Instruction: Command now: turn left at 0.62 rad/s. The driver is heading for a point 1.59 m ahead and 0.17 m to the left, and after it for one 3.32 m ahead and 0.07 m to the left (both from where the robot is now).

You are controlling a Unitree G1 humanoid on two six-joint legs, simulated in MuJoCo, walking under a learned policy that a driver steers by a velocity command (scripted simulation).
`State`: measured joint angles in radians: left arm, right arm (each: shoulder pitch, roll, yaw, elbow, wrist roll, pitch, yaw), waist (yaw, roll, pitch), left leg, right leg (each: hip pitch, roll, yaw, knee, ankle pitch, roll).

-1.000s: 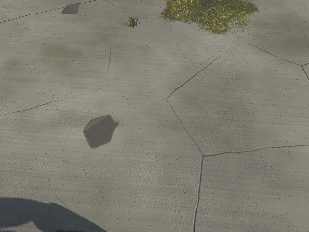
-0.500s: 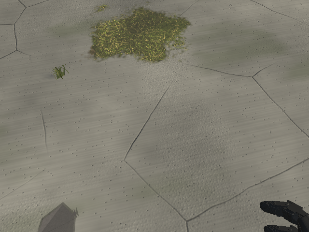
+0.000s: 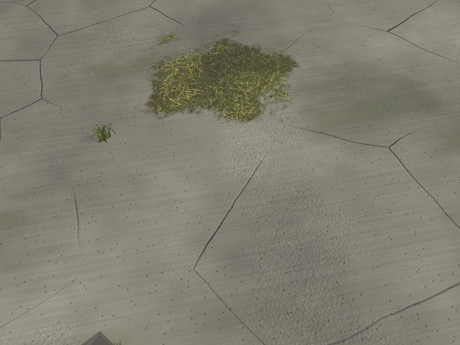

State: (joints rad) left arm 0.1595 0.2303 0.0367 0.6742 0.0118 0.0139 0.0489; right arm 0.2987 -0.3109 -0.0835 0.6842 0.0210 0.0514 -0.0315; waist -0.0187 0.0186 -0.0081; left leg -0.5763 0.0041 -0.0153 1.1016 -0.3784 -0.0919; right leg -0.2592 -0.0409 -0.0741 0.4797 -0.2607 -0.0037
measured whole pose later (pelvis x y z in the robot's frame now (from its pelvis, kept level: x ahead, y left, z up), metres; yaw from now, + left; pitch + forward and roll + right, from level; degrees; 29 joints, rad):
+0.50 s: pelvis +0.01 +0.05 +0.00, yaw +18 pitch +3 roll -1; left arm 0.17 0.28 0.07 0.72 0.00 0.02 0.03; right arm 0.14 -0.27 -0.04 0.59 -0.01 0.03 -0.02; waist 0.01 -0.02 0.00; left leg -0.33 -0.08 -0.09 0.50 -0.22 0.06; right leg -0.50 -0.02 0.03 0.87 -0.34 0.07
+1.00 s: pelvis +0.01 +0.07 +0.00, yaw +0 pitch +3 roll -1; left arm 0.20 0.32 0.10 0.63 -0.04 0.01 0.02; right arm 0.29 -0.29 -0.09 0.68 -0.01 -0.05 -0.01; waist -0.02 -0.02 -0.05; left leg -0.23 -0.03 0.00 0.46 -0.29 0.05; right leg -0.61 0.05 0.15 1.03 -0.32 -0.01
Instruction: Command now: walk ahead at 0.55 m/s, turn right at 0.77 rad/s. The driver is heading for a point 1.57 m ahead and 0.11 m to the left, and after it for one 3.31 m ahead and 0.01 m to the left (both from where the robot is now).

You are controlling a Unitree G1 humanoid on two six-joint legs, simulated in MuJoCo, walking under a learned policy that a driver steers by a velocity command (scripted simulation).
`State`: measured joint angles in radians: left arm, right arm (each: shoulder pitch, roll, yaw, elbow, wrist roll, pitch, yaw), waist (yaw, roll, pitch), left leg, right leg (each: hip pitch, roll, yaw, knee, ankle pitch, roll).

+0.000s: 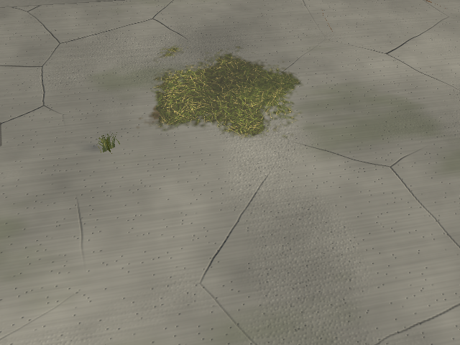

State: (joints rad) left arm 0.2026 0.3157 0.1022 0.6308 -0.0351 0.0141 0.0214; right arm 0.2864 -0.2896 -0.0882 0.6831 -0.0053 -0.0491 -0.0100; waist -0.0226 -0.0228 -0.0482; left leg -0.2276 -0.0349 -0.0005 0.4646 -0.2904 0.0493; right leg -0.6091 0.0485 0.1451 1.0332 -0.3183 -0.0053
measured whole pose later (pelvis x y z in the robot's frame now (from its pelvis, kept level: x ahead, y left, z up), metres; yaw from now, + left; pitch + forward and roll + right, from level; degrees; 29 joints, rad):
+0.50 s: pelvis +0.25 -0.11 -0.02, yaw -4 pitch +3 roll +0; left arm 0.13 0.26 0.03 0.67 0.06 -0.07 -0.02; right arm 0.50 -0.23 -0.04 0.91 0.01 -0.06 0.02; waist -0.07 0.00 0.01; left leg -0.25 0.06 -0.05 1.13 -0.35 0.10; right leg -0.40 -0.02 -0.10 0.63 -0.28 -0.03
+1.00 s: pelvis +0.67 -0.10 -0.03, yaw +22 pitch -2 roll +1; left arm 0.15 0.20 -0.01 0.72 0.05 -0.09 0.01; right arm 0.36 -0.32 -0.08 0.87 -0.02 0.00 0.01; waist -0.04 0.01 0.06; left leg -0.33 -0.22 0.08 0.65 -0.30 0.23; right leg -0.39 -0.04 0.09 1.46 -0.35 0.02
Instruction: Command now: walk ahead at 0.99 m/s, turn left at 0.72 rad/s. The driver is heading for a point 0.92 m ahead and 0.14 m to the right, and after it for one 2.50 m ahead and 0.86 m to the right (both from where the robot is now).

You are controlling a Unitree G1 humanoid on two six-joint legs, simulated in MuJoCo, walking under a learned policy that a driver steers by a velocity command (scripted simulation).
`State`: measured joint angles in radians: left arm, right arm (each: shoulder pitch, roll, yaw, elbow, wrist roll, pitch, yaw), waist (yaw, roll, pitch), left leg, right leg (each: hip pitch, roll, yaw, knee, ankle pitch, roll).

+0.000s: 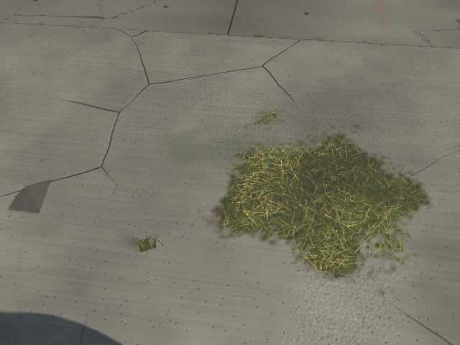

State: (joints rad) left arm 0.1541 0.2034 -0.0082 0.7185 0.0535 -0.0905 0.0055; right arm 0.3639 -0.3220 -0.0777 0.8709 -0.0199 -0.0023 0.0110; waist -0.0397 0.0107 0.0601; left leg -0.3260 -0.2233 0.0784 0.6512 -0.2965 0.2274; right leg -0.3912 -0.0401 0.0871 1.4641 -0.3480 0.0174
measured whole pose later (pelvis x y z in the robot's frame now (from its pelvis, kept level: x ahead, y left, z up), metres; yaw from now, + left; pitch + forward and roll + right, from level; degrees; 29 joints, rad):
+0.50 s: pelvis +0.47 -0.09 +0.03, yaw +3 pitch +0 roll -2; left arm 0.47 0.30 0.06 0.90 0.02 -0.07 -0.01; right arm 0.15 -0.29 -0.01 0.75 -0.07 -0.08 0.03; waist 0.04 0.02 0.02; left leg -0.55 0.03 -0.05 1.17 -0.28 0.05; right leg -0.20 0.12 0.02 0.41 -0.23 -0.09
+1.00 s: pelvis +0.88 -0.06 +0.03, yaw -21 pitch +2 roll +2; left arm 0.09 0.38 0.10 0.64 -0.03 -0.01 -0.03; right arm 0.24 -0.33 -0.08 0.80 0.02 -0.07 -0.04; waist -0.07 -0.03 0.10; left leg -0.08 0.04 0.23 0.40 -0.33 -0.02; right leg -0.68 -0.05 -0.06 0.81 -0.12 -0.01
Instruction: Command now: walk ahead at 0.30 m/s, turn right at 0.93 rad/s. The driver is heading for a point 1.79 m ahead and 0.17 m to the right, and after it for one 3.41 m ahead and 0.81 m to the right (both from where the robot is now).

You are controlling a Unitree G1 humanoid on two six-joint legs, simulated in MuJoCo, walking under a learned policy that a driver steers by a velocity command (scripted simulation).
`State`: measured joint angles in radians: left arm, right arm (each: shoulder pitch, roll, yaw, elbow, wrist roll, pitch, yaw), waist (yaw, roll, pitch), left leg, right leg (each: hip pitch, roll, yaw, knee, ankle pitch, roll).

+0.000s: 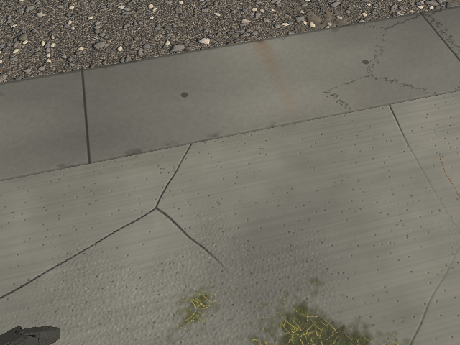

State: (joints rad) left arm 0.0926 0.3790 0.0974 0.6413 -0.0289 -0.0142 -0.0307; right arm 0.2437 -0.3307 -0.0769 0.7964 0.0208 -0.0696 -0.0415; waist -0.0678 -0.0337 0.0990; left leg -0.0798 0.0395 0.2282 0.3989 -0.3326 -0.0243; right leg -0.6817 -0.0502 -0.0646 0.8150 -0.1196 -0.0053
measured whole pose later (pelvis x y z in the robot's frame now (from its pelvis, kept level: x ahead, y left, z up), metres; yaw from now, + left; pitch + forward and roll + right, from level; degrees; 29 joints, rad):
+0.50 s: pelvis +0.20 +0.03 -0.01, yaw -21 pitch +1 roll +0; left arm 0.13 0.29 0.05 0.58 0.00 0.05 0.02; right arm 0.10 -0.29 -0.04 0.70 0.00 -0.01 -0.02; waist 0.02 0.01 0.03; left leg -0.47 0.02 -0.09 0.74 -0.27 -0.08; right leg -0.38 0.17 0.19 0.57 -0.19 -0.06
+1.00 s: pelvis +0.21 +0.02 +0.01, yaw -2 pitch +2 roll +0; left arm 0.17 0.28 0.09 0.69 0.03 0.00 0.02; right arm 0.18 -0.35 -0.12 0.64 0.03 0.05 -0.03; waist -0.02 0.04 0.03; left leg -0.50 -0.11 -0.22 0.85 -0.42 -0.04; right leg -0.23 0.06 0.05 0.45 -0.25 -0.05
